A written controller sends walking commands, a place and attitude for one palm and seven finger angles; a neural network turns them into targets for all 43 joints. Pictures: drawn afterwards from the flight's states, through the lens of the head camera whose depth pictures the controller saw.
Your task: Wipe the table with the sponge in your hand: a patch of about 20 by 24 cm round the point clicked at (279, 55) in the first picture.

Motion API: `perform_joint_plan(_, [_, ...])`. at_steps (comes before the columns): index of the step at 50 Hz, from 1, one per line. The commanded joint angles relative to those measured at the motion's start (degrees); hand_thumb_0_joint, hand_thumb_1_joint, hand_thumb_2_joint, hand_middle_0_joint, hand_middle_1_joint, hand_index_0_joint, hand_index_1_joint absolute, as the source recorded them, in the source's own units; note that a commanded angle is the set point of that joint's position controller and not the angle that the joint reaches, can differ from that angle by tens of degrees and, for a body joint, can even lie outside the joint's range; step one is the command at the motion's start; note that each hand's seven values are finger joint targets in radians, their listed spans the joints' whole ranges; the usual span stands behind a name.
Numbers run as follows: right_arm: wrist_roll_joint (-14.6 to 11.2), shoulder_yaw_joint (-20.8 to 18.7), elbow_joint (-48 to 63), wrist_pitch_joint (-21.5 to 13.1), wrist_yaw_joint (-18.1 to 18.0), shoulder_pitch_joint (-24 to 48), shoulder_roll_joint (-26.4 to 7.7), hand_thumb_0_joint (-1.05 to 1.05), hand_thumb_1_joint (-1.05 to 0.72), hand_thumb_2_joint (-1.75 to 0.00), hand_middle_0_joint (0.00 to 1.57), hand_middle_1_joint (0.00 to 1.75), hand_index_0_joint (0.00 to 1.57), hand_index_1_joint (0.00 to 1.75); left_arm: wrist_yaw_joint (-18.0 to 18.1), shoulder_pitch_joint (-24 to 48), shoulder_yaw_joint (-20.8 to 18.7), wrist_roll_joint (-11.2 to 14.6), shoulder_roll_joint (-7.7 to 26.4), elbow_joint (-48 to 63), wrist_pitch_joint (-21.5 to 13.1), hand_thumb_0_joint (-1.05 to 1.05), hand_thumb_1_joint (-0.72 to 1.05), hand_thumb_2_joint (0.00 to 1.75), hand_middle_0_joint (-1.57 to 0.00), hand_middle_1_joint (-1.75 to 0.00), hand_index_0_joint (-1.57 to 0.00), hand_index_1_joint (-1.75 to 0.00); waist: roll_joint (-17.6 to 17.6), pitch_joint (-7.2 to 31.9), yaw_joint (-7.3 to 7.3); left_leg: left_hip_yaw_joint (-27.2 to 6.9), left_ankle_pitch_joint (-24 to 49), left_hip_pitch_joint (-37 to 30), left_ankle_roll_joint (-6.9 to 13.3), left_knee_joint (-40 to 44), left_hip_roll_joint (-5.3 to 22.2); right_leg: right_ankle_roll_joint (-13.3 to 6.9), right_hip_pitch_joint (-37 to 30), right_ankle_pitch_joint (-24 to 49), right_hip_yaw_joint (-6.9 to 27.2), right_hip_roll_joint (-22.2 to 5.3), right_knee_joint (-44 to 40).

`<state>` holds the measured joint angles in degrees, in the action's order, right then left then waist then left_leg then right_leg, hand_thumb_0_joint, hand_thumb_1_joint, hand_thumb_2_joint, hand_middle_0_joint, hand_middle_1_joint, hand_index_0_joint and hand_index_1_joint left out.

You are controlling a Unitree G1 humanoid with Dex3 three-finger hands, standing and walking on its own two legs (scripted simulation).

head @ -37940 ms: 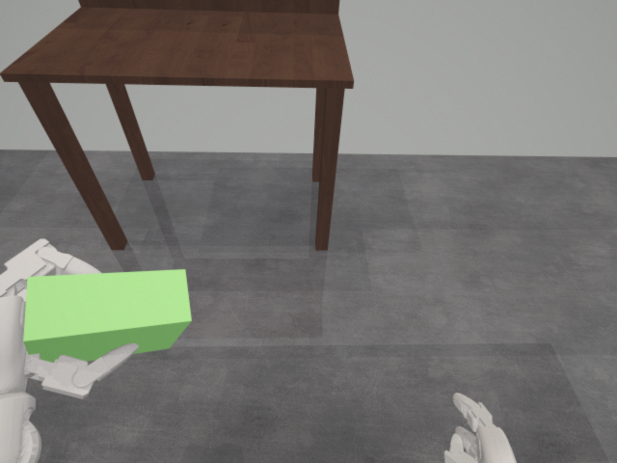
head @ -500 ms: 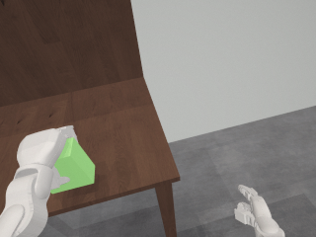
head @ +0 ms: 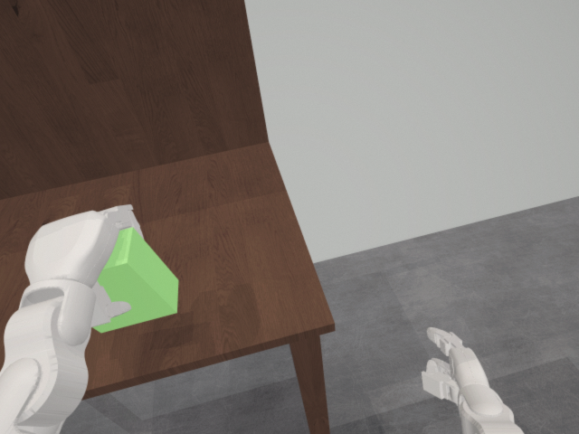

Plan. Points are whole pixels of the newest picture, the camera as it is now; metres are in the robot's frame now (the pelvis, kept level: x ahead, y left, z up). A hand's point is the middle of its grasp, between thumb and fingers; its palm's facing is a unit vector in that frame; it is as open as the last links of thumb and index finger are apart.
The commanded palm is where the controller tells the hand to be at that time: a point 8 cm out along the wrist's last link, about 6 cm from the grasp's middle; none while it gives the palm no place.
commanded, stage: lift the sponge slowly off the table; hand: left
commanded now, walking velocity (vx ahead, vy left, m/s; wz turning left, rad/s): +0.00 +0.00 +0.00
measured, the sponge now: (125, 291) +0.24 +0.27 +0.12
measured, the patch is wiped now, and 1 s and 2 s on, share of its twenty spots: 1.00 1.00 1.00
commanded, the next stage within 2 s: bring the sponge back beside the body in 0.44 s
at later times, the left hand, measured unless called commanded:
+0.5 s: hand (106, 244) +0.25 +0.27 +0.19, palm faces +0.19 -0.10 -0.98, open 9.8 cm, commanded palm +0.20 +0.27 +0.26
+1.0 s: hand (90, 272) +0.22 +0.28 +0.17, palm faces +0.14 -0.10 -0.99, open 9.8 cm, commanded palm +0.18 +0.28 +0.25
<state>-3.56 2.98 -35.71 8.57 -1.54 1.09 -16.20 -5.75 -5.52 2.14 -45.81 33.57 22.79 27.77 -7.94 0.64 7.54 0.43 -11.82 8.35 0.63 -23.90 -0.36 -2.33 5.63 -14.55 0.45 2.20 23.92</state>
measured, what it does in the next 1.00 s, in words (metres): stands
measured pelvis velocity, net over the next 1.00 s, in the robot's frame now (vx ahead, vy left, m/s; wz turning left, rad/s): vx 0.00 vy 0.00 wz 0.01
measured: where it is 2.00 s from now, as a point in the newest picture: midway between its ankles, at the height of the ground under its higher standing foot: outside the picture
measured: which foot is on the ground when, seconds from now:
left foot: down 0.00-1.00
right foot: down 0.00-1.00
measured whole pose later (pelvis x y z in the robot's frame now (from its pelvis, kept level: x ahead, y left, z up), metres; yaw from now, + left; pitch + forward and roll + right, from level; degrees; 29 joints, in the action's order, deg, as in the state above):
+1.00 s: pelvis +0.00 +0.00 +0.00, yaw +0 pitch -3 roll +0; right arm -3.7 3.3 -35.2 7.9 -2.5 0.4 -16.4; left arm -7.8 -6.2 0.0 -44.2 35.8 24.5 27.9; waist -7.6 0.2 8.0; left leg 0.0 -12.1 10.0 0.9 -25.3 -0.6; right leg -2.0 6.7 -14.7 0.1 2.0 24.6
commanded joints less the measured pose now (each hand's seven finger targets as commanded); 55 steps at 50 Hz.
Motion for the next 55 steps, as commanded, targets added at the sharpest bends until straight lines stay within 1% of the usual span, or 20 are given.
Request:
perform_joint_plan(1, [0.0, -1.85, 10.62, -3.1, -0.22, 14.33, -4.77, 0.0, -0.9, -0.9, 0.2, 0.3, 0.2, 0.3, 2.36, 15.36, -9.66, -1.74, 12.99, 12.38, -0.61, 0.0, 0.1, 1.3, -1.2, -1.6, -1.2, -1.6, 3.08, 10.35, -0.06, -2.98, 12.52, -3.43, 1.86, 1.98, -1.25, -1.52, -1.61, 12.91, 4.59, 0.19, -3.55])
perform_joint_plan(3, [-0.18, -1.66, 11.01, -3.24, -0.29, 15.34, -4.75, 0.0, -0.9, -0.9, 0.2, 0.3, 0.2, 0.3, 2.28, 15.37, -11.19, -1.53, 14.35, 13.1, -0.21, 0.0, 0.1, 1.3, -1.2, -1.6, -1.2, -1.6, 3.84, 10.35, -0.08, -3.25, 12.03, -3.36, 1.84, 2.19, -1.17, -1.8, -1.41, 12.09, 5.96, 0.68, -3.76])
perform_joint_plan(5, [-0.11, -1.48, 10.85, -3.13, -0.28, 14.13, -4.54, 0.0, -0.9, -0.9, 0.2, 0.3, 0.2, 0.3, 2.19, 16.31, -9.43, -1.12, 12.52, 11.87, -0.09, 0.0, 0.1, 1.3, -1.2, -1.6, -1.2, -1.6, 4.22, 9.95, -0.24, -2.94, 11.76, -2.91, 1.72, 2.3, -1.0, -1.44, -1.29, 11.86, 4.31, 0.19, -3.61])
perform_joint_plan(8, [-0.22, -1.32, 11.2, -2.77, -0.53, 15.53, -4.74, 0.0, -0.9, -0.9, 0.2, 0.3, 0.2, 0.3, 2.17, 18.35, -11.63, -1.16, 15.17, 12.43, 0.36, 0.0, 0.1, 1.3, -1.2, -1.6, -1.2, -1.6, 3.7, 10.23, 0.02, -3.07, 10.29, -2.86, 1.8, 2.61, -1.14, -1.76, -0.99, 9.78, 6.12, 0.54, -4.27])
perform_joint_plan(10, [-0.19, -1.29, 10.68, -2.74, -0.65, 14.28, -4.74, 0.0, -0.9, -0.9, 0.2, 0.3, 0.2, 0.3, 2.13, 19.3, -10.64, -1.01, 14.28, 9.45, 0.59, 0.0, 0.1, 1.3, -1.2, -1.6, -1.2, -1.6, 4.92, 9.44, -0.19, -2.87, 10.33, -2.35, 1.7, 2.37, -1.08, -1.52, -0.66, 9.84, 4.94, 0.13, -4.1])
perform_joint_plan(13, [-0.31, -1.25, 11.12, -2.62, -0.54, 15.89, -5.08, 0.0, -0.9, -0.9, 0.2, 0.3, 0.2, 0.3, 1.84, 20.36, -12.79, -1.06, 17.11, 11.51, 1.01, 0.0, 0.1, 1.3, -1.2, -1.6, -1.2, -1.6, 3.22, 11.82, 0.29, -3.17, 11.38, -2.84, 1.67, 2.01, -1.38, -1.93, -1.79, 11.28, 6.71, 0.4, -3.68])
perform_joint_plan(14, [-0.42, -1.0, 11.4, -2.79, -0.55, 15.22, -4.65, 0.0, -0.9, -0.9, 0.2, 0.3, 0.2, 0.3, 1.61, 21.3, -10.38, -0.58, 14.59, 11.3, 1.04, 0.0, 0.1, 1.3, -1.2, -1.6, -1.2, -1.6, 3.34, 11.52, -0.03, -2.82, 11.02, -2.42, 1.64, 2.12, -1.28, -1.56, -1.82, 10.85, 5.18, -0.08, -3.29])
perform_joint_plan(16, [-0.4, -1.3, 10.67, -2.68, -0.66, 14.39, -5.05, 0.0, -0.9, -0.9, 0.2, 0.3, 0.2, 0.3, 1.2, 20.35, -11.21, -0.1, 15.38, 8.31, 1.2, 0.0, 0.1, 1.3, -1.2, -1.6, -1.2, -1.6, 4.98, 10.48, 0.01, -2.85, 10.03, -2.0, 1.71, 2.21, -1.22, -1.3, -1.02, 10.15, 5.17, -0.13, -3.96])
perform_joint_plan(18, [-0.52, -1.18, 10.94, -2.85, -0.79, 15.44, -5.04, 0.0, -0.9, -0.9, 0.2, 0.3, 0.2, 0.3, 0.81, 21.28, -11.79, -0.45, 16.28, 9.11, 1.39, 0.0, 0.1, 1.3, -1.2, -1.6, -1.2, -1.6, 4.1, 10.81, -0.29, -2.98, 9.97, -2.26, 1.71, 2.04, -1.26, -1.57, -0.51, 9.89, 6.22, 0.18, -4.1])
perform_joint_plan(19, [-0.54, -1.04, 11.27, -3.0, -0.76, 14.63, -5.04, 0.0, -0.9, -0.9, 0.2, 0.3, 0.2, 0.3, 0.6, 21.56, -10.41, -0.29, 14.98, 8.89, 1.35, 0.0, 0.1, 1.3, -1.2, -1.6, -1.2, -1.6, 5.04, 11.05, -0.23, -2.85, 10.08, -1.74, 1.68, 1.88, -1.21, -1.31, -1.06, 10.22, 5.18, -0.2, -3.38])
perform_joint_plan(28, [-0.31, -1.43, 11.58, -2.96, -0.62, 14.61, -5.42, 0.0, -0.9, -0.9, 0.2, 0.3, 0.2, 0.3, 0.2, 18.76, -14.52, -0.36, 19.1, 11.38, 0.78, 0.0, 0.1, 1.3, -1.2, -1.6, -1.2, -1.6, 4.3, 12.73, 0.36, -3.08, 12.11, -1.78, 1.85, 0.46, -1.5, -1.47, -1.61, 13.47, 6.48, -0.04, -2.5])
perform_joint_plan(35, [-0.24, -1.81, 11.75, -3.09, -0.26, 13.11, -5.16, 0.0, -0.9, -0.9, 0.2, 0.3, 0.2, 0.3, 0.35, 13.08, -14.0, 0.4, 17.16, 12.74, 0.11, 0.0, 0.1, 1.3, -1.2, -1.6, -1.2, -1.6, 3.85, 12.03, 0.4, -2.74, 13.51, -1.76, 1.86, -0.39, -1.42, -1.08, -1.49, 15.93, 5.2, -0.47, -1.76])
perform_joint_plan(37, [-0.13, -1.96, 11.64, -2.92, -0.3, 12.69, -5.43, 0.0, -0.9, -0.9, 0.2, 0.3, 0.2, 0.3, 0.37, 10.72, -15.16, 0.77, 18.12, 13.19, -0.05, 0.0, 0.1, 1.3, -1.2, -1.6, -1.2, -1.6, 4.63, 12.34, 0.52, -2.77, 14.06, -1.73, 1.96, -0.82, -1.53, -0.94, -1.82, 17.42, 5.4, -0.57, -1.6])
perform_joint_plan(38, [-0.21, -1.78, 11.81, -3.18, -0.31, 13.82, -5.37, 0.0, -0.9, -0.9, 0.2, 0.3, 0.2, 0.3, 0.34, 10.8, -15.94, 0.47, 18.77, 14.32, 0.01, 0.0, 0.1, 1.3, -1.2, -1.6, -1.2, -1.6, 4.79, 12.15, 0.27, -3.07, 13.59, -1.91, 1.89, -0.74, -1.42, -1.23, -1.2, 16.55, 6.53, -0.04, -1.97])
perform_joint_plan(40, [-0.27, -1.84, 11.56, -3.14, -0.52, 12.41, -5.32, 0.0, -0.9, -0.9, 0.2, 0.3, 0.2, 0.3, 0.41, 10.15, -14.79, 0.7, 17.52, 12.94, -0.09, 0.0, 0.1, 1.3, -1.2, -1.6, -1.2, -1.6, 5.34, 10.05, -0.07, -2.81, 12.2, -1.36, 1.86, -0.4, -1.22, -0.75, -0.05, 14.02, 5.14, -0.35, -2.36])
perform_joint_plan(43, [-0.33, -1.58, 11.63, -3.64, -1.01, 14.01, -5.22, 0.0, -0.9, -0.9, 0.2, 0.3, 0.2, 0.3, 0.63, 13.13, -14.11, 0.14, 17.61, 13.94, -0.37, 0.0, 0.1, 1.3, -1.2, -1.6, -1.2, -1.6, 3.44, 9.32, -0.46, -3.23, 10.48, -2.12, 1.88, 0.17, -1.22, -1.19, 1.32, 11.0, 6.09, 0.24, -3.48])
perform_joint_plan(45, [-0.18, -1.7, 11.01, -3.72, -1.29, 12.5, -5.31, 0.0, -0.9, -0.9, 0.2, 0.3, 0.2, 0.3, 0.83, 13.65, -12.96, -0.43, 16.81, 11.73, -0.63, 0.0, 0.1, 1.3, -1.2, -1.6, -1.2, -1.6, 3.88, 9.21, -0.59, -3.09, 10.51, -2.37, 1.82, 0.51, -1.12, -0.97, 1.09, 10.32, 4.62, -0.1, -3.48])
perform_joint_plan(48, [-0.11, -1.4, 11.57, -4.13, -1.41, 14.66, -4.89, 0.0, -0.9, -0.9, 0.2, 0.3, 0.2, 0.3, 1.0, 15.74, -12.31, -1.13, 16.61, 15.07, -1.31, 0.0, 0.1, 1.3, -1.2, -1.6, -1.2, -1.6, 1.61, 10.81, -0.25, -3.66, 10.28, -3.59, 1.91, 1.29, -1.27, -1.59, 0.41, 9.3, 5.61, 0.54, -3.85])
perform_joint_plan(53, [0.13, -1.33, 11.4, -3.87, -0.88, 14.87, -4.89, 0.0, -0.9, -0.9, 0.2, 0.3, 0.2, 0.3, 1.49, 12.2, -14.18, -1.1, 17.16, 15.07, -1.44, 0.0, 0.1, 1.3, -1.2, -1.6, -1.2, -1.6, 2.4, 10.79, 0.52, -3.93, 10.65, -2.86, 1.62, 2.02, -0.94, -1.93, -0.8, 9.53, 5.69, 0.82, -3.64])
perform_joint_plan(55, [0.3, -1.44, 11.17, -3.55, -0.59, 13.08, -4.84, 0.0, -0.9, -0.9, 0.2, 0.3, 0.2, 0.3, 1.84, 10.09, -13.65, -0.75, 15.95, 13.53, -1.25, 0.0, 0.1, 1.3, -1.2, -1.6, -1.2, -1.6, 3.24, 10.63, 0.64, -3.49, 11.54, -2.36, 1.49, 1.91, -0.78, -1.55, -1.27, 10.47, 4.13, 0.2, -3.17])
